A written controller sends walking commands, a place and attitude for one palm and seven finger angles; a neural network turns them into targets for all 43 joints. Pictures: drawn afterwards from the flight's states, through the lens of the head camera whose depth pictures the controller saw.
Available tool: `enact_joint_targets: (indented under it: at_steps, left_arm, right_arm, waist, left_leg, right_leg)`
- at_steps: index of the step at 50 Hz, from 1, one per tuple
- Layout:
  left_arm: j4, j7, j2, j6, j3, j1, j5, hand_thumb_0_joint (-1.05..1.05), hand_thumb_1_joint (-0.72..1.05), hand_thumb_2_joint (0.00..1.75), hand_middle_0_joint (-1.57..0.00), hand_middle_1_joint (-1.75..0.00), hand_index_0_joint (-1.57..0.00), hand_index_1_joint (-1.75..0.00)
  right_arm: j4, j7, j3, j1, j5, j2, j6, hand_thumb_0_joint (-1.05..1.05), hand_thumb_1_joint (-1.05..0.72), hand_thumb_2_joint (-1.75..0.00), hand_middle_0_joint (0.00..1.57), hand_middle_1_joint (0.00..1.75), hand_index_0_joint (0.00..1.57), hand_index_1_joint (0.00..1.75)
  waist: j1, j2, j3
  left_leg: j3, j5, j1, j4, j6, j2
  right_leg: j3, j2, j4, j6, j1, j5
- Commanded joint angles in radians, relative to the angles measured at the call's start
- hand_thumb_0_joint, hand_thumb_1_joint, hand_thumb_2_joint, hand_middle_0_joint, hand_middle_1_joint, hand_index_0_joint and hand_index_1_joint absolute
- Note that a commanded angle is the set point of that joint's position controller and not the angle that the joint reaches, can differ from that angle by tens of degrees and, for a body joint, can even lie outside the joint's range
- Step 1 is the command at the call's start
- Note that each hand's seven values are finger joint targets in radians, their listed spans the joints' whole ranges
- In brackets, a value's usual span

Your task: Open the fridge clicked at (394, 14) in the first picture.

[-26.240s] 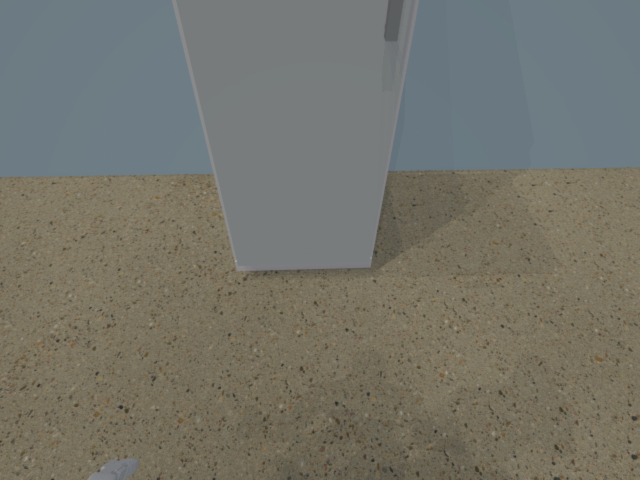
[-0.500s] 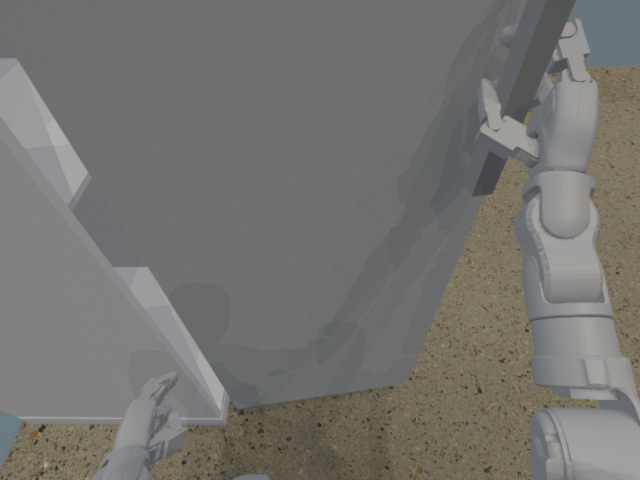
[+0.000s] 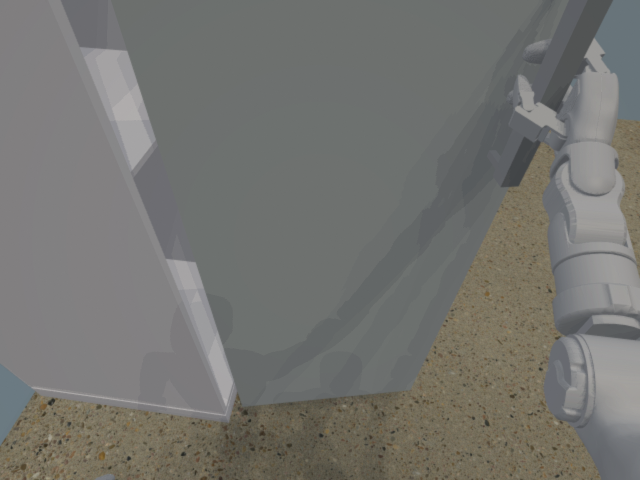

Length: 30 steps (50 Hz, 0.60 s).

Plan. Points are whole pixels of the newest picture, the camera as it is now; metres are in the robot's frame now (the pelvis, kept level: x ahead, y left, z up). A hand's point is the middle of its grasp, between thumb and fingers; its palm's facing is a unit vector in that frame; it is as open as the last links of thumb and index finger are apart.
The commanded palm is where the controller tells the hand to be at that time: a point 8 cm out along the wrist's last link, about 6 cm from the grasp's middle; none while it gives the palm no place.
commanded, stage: loosen the grip on the handle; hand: right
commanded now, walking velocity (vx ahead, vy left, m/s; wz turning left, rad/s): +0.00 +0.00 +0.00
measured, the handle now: (534, 90) +0.49 -0.18 +0.28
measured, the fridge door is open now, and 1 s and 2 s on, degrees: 77 75 75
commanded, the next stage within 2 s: slip the hand off the handle in 0.58 s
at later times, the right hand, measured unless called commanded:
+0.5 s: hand (541, 113) +0.47 -0.19 +0.26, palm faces +0.21 +0.97 -0.14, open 13.6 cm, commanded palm +0.43 -0.23 +0.26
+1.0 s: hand (585, 113) +0.47 -0.24 +0.27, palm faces +0.22 +0.96 -0.14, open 14.7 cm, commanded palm +0.44 -0.28 +0.26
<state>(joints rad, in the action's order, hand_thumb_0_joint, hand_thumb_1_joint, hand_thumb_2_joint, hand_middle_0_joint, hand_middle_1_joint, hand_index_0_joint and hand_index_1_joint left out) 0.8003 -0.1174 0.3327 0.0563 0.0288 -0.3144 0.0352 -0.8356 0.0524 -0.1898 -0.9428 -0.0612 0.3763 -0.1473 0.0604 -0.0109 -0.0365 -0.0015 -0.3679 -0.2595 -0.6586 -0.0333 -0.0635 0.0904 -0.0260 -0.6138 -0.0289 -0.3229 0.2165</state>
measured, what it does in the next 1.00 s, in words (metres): shifts its weight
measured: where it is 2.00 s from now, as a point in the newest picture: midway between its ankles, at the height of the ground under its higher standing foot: outside the picture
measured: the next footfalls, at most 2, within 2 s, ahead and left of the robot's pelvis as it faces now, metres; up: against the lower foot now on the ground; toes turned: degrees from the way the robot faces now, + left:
none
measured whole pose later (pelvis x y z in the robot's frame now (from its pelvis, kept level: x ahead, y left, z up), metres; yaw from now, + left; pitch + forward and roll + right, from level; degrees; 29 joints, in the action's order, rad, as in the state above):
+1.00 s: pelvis +0.05 +0.05 +0.01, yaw -1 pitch +5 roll +0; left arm 0.70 -0.09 0.29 0.09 -0.01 -0.29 0.06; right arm -0.71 -0.26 -0.43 -0.77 -0.13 0.61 -0.09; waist 0.03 -0.01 0.06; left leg 0.05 -0.35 -0.30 -0.55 0.02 0.00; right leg 0.04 -0.08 -0.55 0.03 -0.39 0.25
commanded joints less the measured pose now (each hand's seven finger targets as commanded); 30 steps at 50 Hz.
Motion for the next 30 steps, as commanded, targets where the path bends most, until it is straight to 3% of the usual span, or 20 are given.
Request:
enact_joint_targets:
  at_steps: [1,2,3,4,6,8,10,12,16,18,19,20,22,23,26,29,30]
  left_arm:
    - [-0.15,0.075,0.116,0.163,0.052,-0.022,-0.034,0.0,0.9,0.9,-0.2,-0.3,-0.2,-0.3]
    - [-0.152,0.081,0.102,0.182,0.058,-0.016,-0.019,0.0,0.9,0.9,-0.2,-0.3,-0.2,-0.3]
    - [-0.149,0.087,0.114,0.193,0.058,-0.009,-0.02,0.0,0.9,0.9,-0.2,-0.3,-0.2,-0.3]
    - [-0.175,0.092,0.103,0.189,0.038,0.01,-0.021,0.0,0.9,0.9,-0.2,-0.3,-0.2,-0.3]
    - [-0.203,0.095,0.084,0.199,0.039,0.041,-0.016,0.0,0.9,0.9,-0.2,-0.3,-0.2,-0.3]
    - [-0.207,0.094,0.089,0.193,0.035,0.035,-0.009,0.0,0.9,0.9,-0.2,-0.3,-0.2,-0.3]
    - [-0.221,0.091,0.09,0.195,0.027,0.047,0.0,0.0,0.9,0.9,-0.2,-0.3,-0.2,-0.3]
    - [-0.223,0.082,0.085,0.199,0.021,0.052,0.006,0.0,0.9,0.9,-0.2,-0.3,-0.2,-0.3]
    - [-0.217,0.063,0.084,0.204,0.017,0.057,0.008,0.0,0.9,0.9,-0.2,-0.3,-0.2,-0.3]
    - [-0.206,0.056,0.077,0.206,0.014,0.06,0.011,0.0,0.9,0.9,-0.2,-0.3,-0.2,-0.3]
    - [-0.198,0.054,0.079,0.209,0.015,0.054,0.012,0.0,0.9,0.9,-0.2,-0.3,-0.2,-0.3]
    - [-0.167,0.042,0.102,0.198,0.019,0.023,0.008,0.0,0.9,0.9,-0.2,-0.3,-0.2,-0.3]
    - [-0.187,0.044,0.083,0.191,0.016,0.036,0.007,0.0,0.9,0.9,-0.2,-0.3,-0.2,-0.3]
    - [-0.186,0.041,0.082,0.188,0.018,0.042,0.008,0.0,0.9,0.9,-0.2,-0.3,-0.2,-0.3]
    - [-0.191,0.046,0.078,0.176,0.021,0.037,0.013,0.0,0.9,0.9,-0.2,-0.3,-0.2,-0.3]
    - [-0.197,0.048,0.076,0.162,0.018,0.043,0.02,0.0,0.9,0.9,-0.2,-0.3,-0.2,-0.3]
    - [-0.206,0.048,0.078,0.157,0.023,0.046,0.02,0.0,0.9,0.9,-0.2,-0.3,-0.2,-0.3]
  right_arm:
    - [0.05,-0.047,-0.188,-0.855,0.129,0.43,-0.052,0.0,-0.78,-0.84,0.45,1.4,0.45,1.4]
    - [-0.012,-0.088,-0.181,-0.603,0.106,0.285,-0.024,0.0,-0.66,-0.78,0.45,1.4,0.45,1.4]
    - [0.009,-0.09,-0.262,-0.471,0.078,0.361,-0.034,0.0,-0.54,-0.73,0.45,1.4,0.45,1.4]
    - [0.18,-0.084,-0.215,-0.487,0.054,0.314,-0.069,0.0,-0.42,-0.67,0.45,1.4,0.45,1.4]
    - [0.295,-0.062,-0.128,-0.497,0.079,0.258,-0.094,0.0,-0.17,-0.55,0.45,1.4,0.45,1.4]
    - [0.26,-0.045,-0.142,-0.408,0.083,0.276,-0.083,0.0,0.07,-0.43,0.45,1.4,0.45,1.4]
    - [0.321,-0.048,-0.151,-0.418,0.08,0.317,-0.075,0.0,0.31,-0.32,0.45,1.4,0.45,1.4]
    - [0.327,-0.058,-0.138,-0.415,0.071,0.305,-0.054,0.0,0.55,-0.2,0.42,1.37,0.42,1.37]
    - [0.39,-0.087,-0.157,-0.381,0.028,0.312,-0.024,0.0,0.55,-0.2,0.37,1.3,0.37,1.3]
    - [0.425,-0.101,-0.108,-0.396,0.004,0.25,-0.018,0.0,0.55,-0.2,0.34,1.27,0.34,1.27]
    - [0.425,-0.105,-0.114,-0.384,-0.004,0.25,-0.012,0.0,0.55,-0.2,0.33,1.25,0.33,1.25]
    - [0.353,-0.101,-0.261,-0.381,0.009,0.45,-0.009,0.0,0.55,-0.2,0.32,1.23,0.32,1.23]
    - [0.416,-0.122,-0.19,-0.394,0.004,0.362,-0.015,0.0,0.55,-0.2,0.29,1.2,0.29,1.2]
    - [0.45,-0.132,-0.182,-0.399,-0.008,0.354,-0.024,0.0,0.55,-0.2,0.28,1.18,0.28,1.18]
    - [0.456,-0.167,-0.202,-0.33,-0.031,0.353,-0.017,0.0,0.55,-0.2,0.25,1.15,0.25,1.15]
    - [0.446,-0.184,-0.184,-0.278,-0.046,0.323,0.005,0.0,0.55,-0.2,0.25,1.15,0.25,1.15]
    - [0.504,-0.187,-0.196,-0.275,-0.05,0.34,0.006,0.0,0.55,-0.2,0.25,1.15,0.25,1.15]
  waist:
    - [0.038,0.242,0.457]
    - [-0.032,0.216,0.42]
    - [-0.078,-0.017,0.391]
    - [-0.077,-0.093,0.4]
    - [-0.049,-0.054,0.356]
    - [-0.048,-0.022,0.286]
    - [-0.046,-0.057,0.299]
    - [-0.035,-0.061,0.295]
    - [-0.036,-0.016,0.347]
    - [-0.021,-0.022,0.343]
    - [-0.02,-0.009,0.343]
    - [-0.026,0.039,0.321]
    - [-0.021,0.014,0.366]
    - [-0.022,-0.016,0.394]
    - [-0.031,-0.008,0.421]
    - [-0.03,-0.007,0.386]
    - [-0.036,-0.012,0.422]
  left_leg:
    - [0.027,0.37,-0.009,0.082,0.112,0.059]
    - [0.018,0.384,-0.026,0.132,0.093,0.029]
    - [0.026,0.287,-0.009,0.145,0.096,0.017]
    - [0.036,0.231,-0.041,0.153,0.088,0.038]
    - [0.027,0.174,-0.096,0.17,0.082,0.053]
    - [0.026,0.128,-0.094,0.192,0.079,0.056]
    - [0.014,0.086,-0.092,0.203,0.077,0.057]
    - [0.012,0.08,-0.103,0.209,0.074,0.061]
    - [0.01,0.128,-0.064,0.231,0.066,0.065]
    - [0.016,0.155,-0.074,0.234,0.062,0.065]
    - [0.016,0.168,-0.077,0.238,0.059,0.069]
    - [0.008,0.173,-0.062,0.245,0.054,0.067]
    - [0.007,0.248,-0.035,0.23,0.053,0.065]
    - [0.006,0.289,-0.017,0.223,0.054,0.062]
    - [0.011,0.407,0.006,0.2,0.05,0.066]
    - [0.016,0.458,-0.001,0.194,0.047,0.063]
    - [0.013,0.492,0.018,0.185,0.046,0.063]
  right_leg:
    - [-0.034,-0.008,0.127,-0.004,0.121,-0.22]
    - [-0.032,-0.021,0.119,-0.001,0.11,-0.218]
    - [-0.034,-0.025,0.146,0.038,0.144,-0.168]
    - [-0.065,-0.024,0.167,0.052,0.213,-0.14]
    - [-0.07,-0.039,0.182,0.031,0.225,-0.057]
    - [-0.075,-0.043,0.212,0.023,0.167,0.048]
    - [-0.071,-0.035,0.231,0.021,0.161,0.128]
    - [-0.072,-0.032,0.235,0.018,0.171,0.146]
    - [-0.053,-0.025,0.205,0.009,0.208,0.035]
    - [-0.05,-0.024,0.188,0.006,0.231,-0.009]
    - [-0.049,-0.019,0.179,0.004,0.23,-0.034]
    - [-0.043,-0.023,0.168,0.001,0.194,-0.051]
    - [-0.031,-0.009,0.151,-0.003,0.208,-0.131]
    - [-0.03,-0.007,0.14,-0.004,0.229,-0.168]
    - [-0.024,0.007,0.11,-0.004,0.234,-0.257]
    - [-0.023,0.014,0.096,-0.009,0.216,-0.281]
    - [-0.022,0.016,0.089,-0.009,0.233,-0.308]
